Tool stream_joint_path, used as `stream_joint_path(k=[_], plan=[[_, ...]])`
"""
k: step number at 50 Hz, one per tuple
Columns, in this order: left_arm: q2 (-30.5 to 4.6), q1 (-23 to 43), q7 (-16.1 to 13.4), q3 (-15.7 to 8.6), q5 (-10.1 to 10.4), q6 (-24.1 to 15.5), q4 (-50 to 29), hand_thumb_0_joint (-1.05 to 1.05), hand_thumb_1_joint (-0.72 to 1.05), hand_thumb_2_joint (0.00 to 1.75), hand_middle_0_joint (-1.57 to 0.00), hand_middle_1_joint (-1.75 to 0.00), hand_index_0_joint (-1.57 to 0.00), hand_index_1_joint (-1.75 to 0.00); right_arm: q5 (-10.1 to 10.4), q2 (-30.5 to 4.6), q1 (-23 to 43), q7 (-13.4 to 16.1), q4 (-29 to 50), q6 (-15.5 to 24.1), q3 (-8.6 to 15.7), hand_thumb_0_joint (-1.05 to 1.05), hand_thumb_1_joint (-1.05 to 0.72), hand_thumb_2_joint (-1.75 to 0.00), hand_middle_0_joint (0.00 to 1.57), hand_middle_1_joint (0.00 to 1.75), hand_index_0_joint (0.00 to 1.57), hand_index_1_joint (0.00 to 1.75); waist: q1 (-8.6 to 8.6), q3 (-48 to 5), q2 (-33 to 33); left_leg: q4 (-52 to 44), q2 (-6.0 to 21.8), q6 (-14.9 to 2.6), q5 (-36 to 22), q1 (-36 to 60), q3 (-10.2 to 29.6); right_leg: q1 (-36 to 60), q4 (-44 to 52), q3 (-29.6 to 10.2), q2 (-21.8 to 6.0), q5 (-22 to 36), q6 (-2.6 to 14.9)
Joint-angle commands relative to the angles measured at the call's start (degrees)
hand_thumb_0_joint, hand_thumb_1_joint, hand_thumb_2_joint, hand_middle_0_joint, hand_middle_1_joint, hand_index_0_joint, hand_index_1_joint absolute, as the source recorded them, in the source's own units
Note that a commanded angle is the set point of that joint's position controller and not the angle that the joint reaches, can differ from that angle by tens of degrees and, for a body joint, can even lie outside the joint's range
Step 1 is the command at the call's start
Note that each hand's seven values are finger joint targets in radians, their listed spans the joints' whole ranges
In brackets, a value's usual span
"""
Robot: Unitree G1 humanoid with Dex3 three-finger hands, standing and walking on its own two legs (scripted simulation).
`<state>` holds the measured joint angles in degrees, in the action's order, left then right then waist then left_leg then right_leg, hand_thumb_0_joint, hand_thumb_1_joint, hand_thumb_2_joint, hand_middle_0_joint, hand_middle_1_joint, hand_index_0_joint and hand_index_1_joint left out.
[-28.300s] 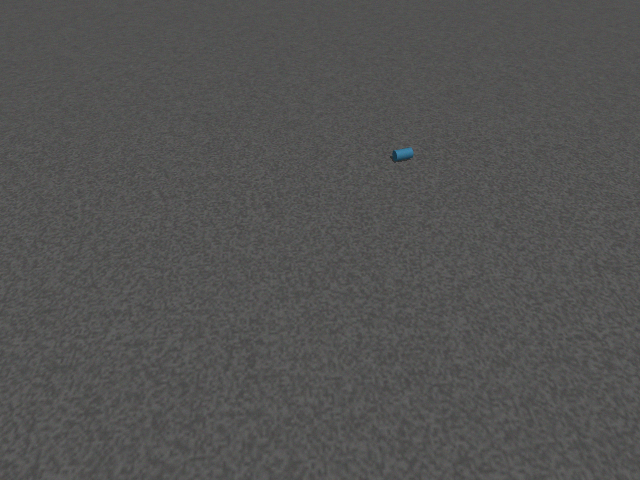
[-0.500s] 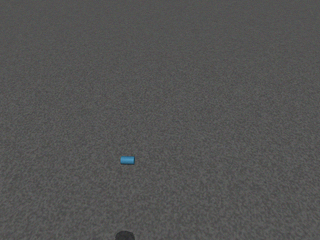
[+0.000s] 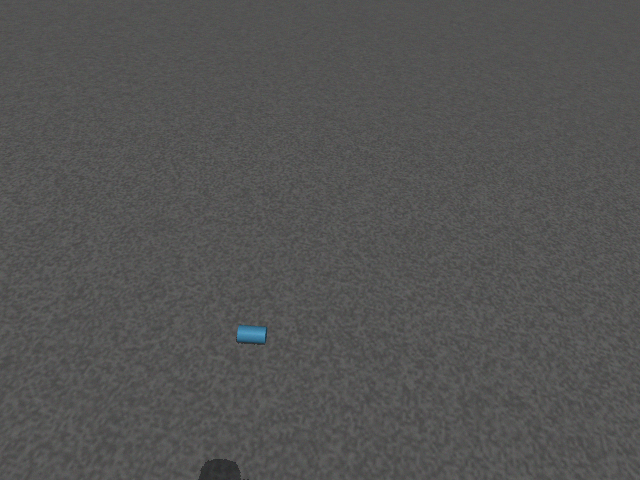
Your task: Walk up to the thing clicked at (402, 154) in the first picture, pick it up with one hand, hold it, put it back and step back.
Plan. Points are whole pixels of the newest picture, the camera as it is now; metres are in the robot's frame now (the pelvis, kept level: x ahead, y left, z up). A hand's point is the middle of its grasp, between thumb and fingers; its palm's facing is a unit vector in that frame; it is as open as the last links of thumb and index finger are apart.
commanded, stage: walk up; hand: left
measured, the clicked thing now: (252, 334) +0.72 +0.20 -0.74
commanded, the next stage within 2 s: none
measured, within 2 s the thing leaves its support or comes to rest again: neither
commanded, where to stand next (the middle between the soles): +0.32 -0.02 m, yaw -2 degrees
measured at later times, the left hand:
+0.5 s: hand (183, 411) +0.25 +0.20 -0.12, palm faces -0.04 -0.92 -0.39, open 7.4 cm
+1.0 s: hand (189, 406) +0.27 +0.21 -0.15, palm faces -0.03 -0.93 -0.37, open 7.4 cm
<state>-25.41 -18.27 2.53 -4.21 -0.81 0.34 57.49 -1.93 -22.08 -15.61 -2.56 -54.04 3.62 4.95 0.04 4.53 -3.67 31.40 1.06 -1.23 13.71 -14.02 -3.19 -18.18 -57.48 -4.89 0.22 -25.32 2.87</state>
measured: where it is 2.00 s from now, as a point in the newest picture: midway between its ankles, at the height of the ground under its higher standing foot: outside the picture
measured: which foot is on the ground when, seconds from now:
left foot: down 0.00-0.34, up 0.36-0.62, down 0.64-1.00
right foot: up 0.00-0.28, down 0.30-1.00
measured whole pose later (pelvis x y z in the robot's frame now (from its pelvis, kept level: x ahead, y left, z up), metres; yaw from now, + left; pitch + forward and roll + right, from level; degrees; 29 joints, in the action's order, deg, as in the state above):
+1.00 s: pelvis +0.20 -0.06 +0.00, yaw -1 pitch -3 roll +0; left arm -21.4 -8.7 0.2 -0.3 -0.1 -0.7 58.9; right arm 0.5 -21.5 -4.8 -1.0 -56.1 -0.1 0.7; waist -0.7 5.9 1.1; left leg 33.6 1.7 0.9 12.7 -18.1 0.1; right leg -12.1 -34.6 1.5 -0.8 -19.8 0.0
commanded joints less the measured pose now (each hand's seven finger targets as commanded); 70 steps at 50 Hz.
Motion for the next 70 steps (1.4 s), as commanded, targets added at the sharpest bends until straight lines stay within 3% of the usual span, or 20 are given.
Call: stream_joint_path(k=[1, 6, 11, 15, 16, 17, 18, 20, 23, 28, 31, 33, 34, 35, 37, 39, 40, 42, 46, 70], plan=[[-10.8, -2.77, 0.3, -2.33, 0.1, -2.13, -4.54, 0.0, 0.9, 0.9, -0.2, -0.3, -0.2, -0.3, 0.85, -15.81, -0.25, 1.27, 5.9, 2.25, 3.21, 0.0, -0.9, -0.9, 0.2, 0.3, 0.2, 0.3, 0.2, 2.63, 11.85, -21.89, 15.46, -9.35, 14.32, 2.78, 17.7, -12.12, -0.32, -2.37, -3.74, 7.0, -1.6], [-9.19, 2.68, 1.66, -2.02, -0.68, -2.19, -8.33, 0.0, 0.9, 0.9, -0.2, -0.3, -0.2, -0.3, 0.98, -16.67, -3.3, 1.21, 7.48, 2.53, 3.54, 0.0, -0.9, -0.9, 0.2, 0.3, 0.2, 0.3, 1.98, 2.86, 11.7, -20.93, 15.3, -10.92, 7.11, 5.33, 11.41, -11.26, 13.17, 2.06, -5.98, 10.46, -2.99], [-8.4, 4.35, 2.39, -2.64, -0.47, -2.81, -9.74, 0.0, 0.9, 0.9, -0.2, -0.3, -0.2, -0.3, 1.07, -16.76, -2.22, 1.11, 9.35, 1.89, 3.17, 0.0, -0.9, -0.9, 0.2, 0.3, 0.2, 0.3, 0.91, 2.8, 11.57, -17.09, 13.2, -9.3, 9.83, -1.52, 8.01, -1.09, 21.02, 5.94, -4.56, 14.16, -1.56], [-10.53, -5.2, 1.02, -4.22, -0.61, -4.44, -7.89, 0.0, 0.9, 0.9, -0.2, -0.3, -0.2, -0.3, 0.95, -12.96, -4.44, 1.22, 10.29, 1.07, 1.41, 0.0, -0.9, -0.9, 0.2, 0.3, 0.2, 0.3, -4.32, -3.47, 0.63, 7.68, 7.71, -6.09, -6.91, -4.67, 2.1, 17.26, 30.28, 7.51, -0.94, 9.55, 0.06], [-14.85, -7.92, -0.19, -5.27, -1.03, -5.0, -8.0, 0.0, 0.9, 0.9, -0.2, -0.3, -0.2, -0.3, 1.82, -7.97, -7.27, 1.64, 11.4, 1.11, -0.41, 0.0, -0.9, -0.9, 0.2, 0.3, 0.2, 0.3, -4.89, -5.76, -13.45, 24.89, 1.83, -2.18, -0.25, -12.78, -1.85, 21.51, 37.46, -11.74, -13.0, 8.83, 4.09], [-17.88, -8.25, -0.35, -5.43, 0.05, -4.75, -8.69, 0.0, 0.9, 0.9, -0.2, -0.3, -0.2, -0.3, 2.04, -10.86, -5.72, 2.18, 11.42, 0.61, 0.27, 0.0, -0.9, -0.9, 0.2, 0.3, 0.2, 0.3, -5.47, -4.68, -14.04, 32.48, -3.04, -1.12, 18.13, -20.08, -0.21, 20.77, 42.28, -28.78, -23.0, 11.03, 12.15], [-16.77, -6.2, -0.63, -5.02, 0.68, -4.5, -10.02, 0.0, 0.9, 0.9, -0.2, -0.3, -0.2, -0.3, 1.58, -13.16, -5.66, 2.77, 9.84, 0.11, 1.03, 0.0, -0.9, -0.9, 0.2, 0.3, 0.2, 0.3, -4.35, -2.29, -6.59, 37.36, -0.34, -0.65, 19.3, -18.36, 6.15, 14.26, 40.31, -28.31, -24.44, 14.49, 14.76], [-13.15, -1.96, -1.39, -3.83, 1.13, -4.2, -11.41, 0.0, 0.9, 0.9, -0.2, -0.3, -0.2, -0.3, 2.8, -12.35, -7.7, 2.78, 8.12, -0.1, 0.89, 0.0, -0.9, -0.9, 0.2, 0.3, 0.2, 0.3, -1.84, -2.33, -3.73, 36.19, 1.26, -1.06, 14.91, -16.84, 8.39, 11.69, 37.51, -14.21, -18.31, 22.14, 12.07], [-11.4, 1.87, -1.85, -2.66, 0.24, -4.2, -13.31, 0.0, 0.9, 0.9, -0.2, -0.3, -0.2, -0.3, 2.07, -10.77, -8.96, 2.17, 6.86, -0.71, 0.56, 0.0, -0.9, -0.9, 0.2, 0.3, 0.2, 0.3, -0.03, -1.87, -6.24, 25.89, 1.44, 0.61, 10.95, -11.22, 4.47, 4.61, 35.68, -2.66, -13.24, 30.72, 10.26], [-10.54, 3.74, -2.96, -1.25, 0.53, -3.8, -13.27, 0.0, 0.9, 0.9, -0.2, -0.3, -0.2, -0.3, 1.68, -8.62, -4.88, 2.74, 6.07, -1.24, -0.01, 0.0, -0.9, -0.9, 0.2, 0.3, 0.2, 0.3, -0.44, -5.81, -4.93, 9.77, 0.8, 0.87, 2.68, -2.54, 1.59, 3.13, 27.51, -0.05, -14.82, 48.67, 9.18], [-9.64, 6.9, -3.29, -0.18, 1.61, -2.45, -13.77, 0.0, 0.9, 0.9, -0.2, -0.3, -0.2, -0.3, 1.23, -11.05, -3.89, 3.09, 5.64, -1.11, 0.92, 0.0, -0.9, -0.9, 0.2, 0.3, 0.2, 0.3, 1.65, -5.81, -0.31, 0.28, 1.21, -1.54, -11.6, 5.24, 4.19, -3.96, 22.09, -0.47, -12.56, 31.9, 4.86], [-6.94, 4.32, -3.39, 0.31, 2.71, -1.3, -12.81, 0.0, 0.9, 0.9, -0.2, -0.3, -0.2, -0.3, 1.03, -17.28, 1.4, 3.14, 7.81, -0.82, 1.7, 0.0, -0.9, -0.9, 0.2, 0.3, 0.2, 0.3, -1.23, -7.02, 11.51, -7.74, 16.39, -9.06, -18.15, -0.18, 24.0, -2.69, 11.81, 5.81, -1.3, 6.03, -0.71], [-8.37, 3.6, -3.75, -0.19, 2.37, -0.44, -10.56, 0.0, 0.9, 0.9, -0.2, -0.3, -0.2, -0.3, 1.69, -17.89, 3.56, 3.01, 7.73, -0.81, 1.61, 0.0, -0.9, -0.9, 0.2, 0.3, 0.2, 0.3, -0.67, -7.57, 14.3, -7.77, 18.68, -13.71, -16.63, -2.76, 26.92, 1.17, 7.76, 4.6, -0.48, -6.33, -0.95], [-8.52, 3.89, -3.81, -0.26, 2.02, -0.35, -9.5, 0.0, 0.9, 0.9, -0.2, -0.3, -0.2, -0.3, 1.35, -16.5, 5.27, 3.07, 7.39, -0.98, 1.21, 0.0, -0.9, -0.9, 0.2, 0.3, 0.2, 0.3, -1.05, -6.87, 14.14, -8.03, 18.0, -13.81, -15.05, -4.77, 26.27, 1.42, 6.32, 3.32, -0.98, -8.22, -0.84], [-8.27, 3.05, -3.59, -0.32, 1.75, -0.59, -7.6, 0.0, 0.9, 0.9, -0.2, -0.3, -0.2, -0.3, 1.28, -15.02, 8.48, 3.43, 7.29, -1.34, 0.27, 0.0, -0.9, -0.9, 0.2, 0.3, 0.2, 0.3, -2.21, -6.4, 14.81, -5.08, 14.24, -11.32, -14.93, -5.02, 19.32, 1.94, 11.24, 3.84, -1.71, -4.32, -0.48], [-7.98, 1.19, -3.58, -0.25, 1.22, -1.89, -5.15, 0.0, 0.9, 0.9, -0.2, -0.3, -0.2, -0.3, 1.85, -13.34, 9.38, 3.12, 6.4, -1.91, -0.41, 0.0, -0.9, -0.9, 0.2, 0.3, 0.2, 0.3, -3.51, -8.26, 14.11, 2.03, 10.1, -6.31, -21.34, -2.8, 13.87, 6.98, 26.91, 3.28, -2.92, 10.97, -0.39], [-10.09, 3.04, -3.72, -0.63, 0.57, -2.44, -4.91, 0.0, 0.9, 0.9, -0.2, -0.3, -0.2, -0.3, 2.45, -11.16, 8.29, 2.97, 6.16, -2.17, -1.04, 0.0, -0.9, -0.9, 0.2, 0.3, 0.2, 0.3, -2.04, -9.0, 8.9, 4.68, 7.4, -3.6, -18.9, -4.75, 11.51, 9.27, 28.56, -2.09, -6.48, 18.66, 0.78], [-13.27, 10.22, -3.44, -0.66, 0.56, -2.62, -5.94, 0.0, 0.9, 0.9, -0.2, -0.3, -0.2, -0.3, 2.73, -10.88, 6.82, 2.81, 4.08, -2.67, -0.88, 0.0, -0.9, -0.9, 0.2, 0.3, 0.2, 0.3, 1.35, -7.2, 4.27, 3.07, 2.91, -0.92, -4.07, 1.93, 7.8, -0.45, 29.72, -8.02, -12.54, 17.7, 4.77], [-9.44, 10.69, -3.23, 0.93, 0.77, -2.68, -3.29, 0.0, 0.9, 0.9, -0.2, -0.3, -0.2, -0.3, 2.39, -11.41, 11.3, 2.21, 1.96, -2.19, -1.25, 0.0, -0.9, -0.9, 0.2, 0.3, 0.2, 0.3, -0.25, -7.71, 3.6, -0.47, 6.0, -3.12, -10.3, 4.47, 9.76, 1.83, 30.98, -1.5, -7.86, 15.74, 0.33], [-7.42, 15.13, -2.51, 1.44, 0.79, -1.96, 4.25, 0.0, 0.9, 0.9, -0.2, -0.3, -0.2, -0.3, 1.7, -10.76, 15.1, 2.19, -8.05, -1.83, -2.56, 0.0, -0.9, -0.9, 0.2, 0.3, 0.2, 0.3, -0.59, -6.15, 5.38, -16.44, 6.88, -0.31, -3.8, 4.99, 10.48, 11.93, 42.02, 1.3, -7.27, 14.67, -1.32]])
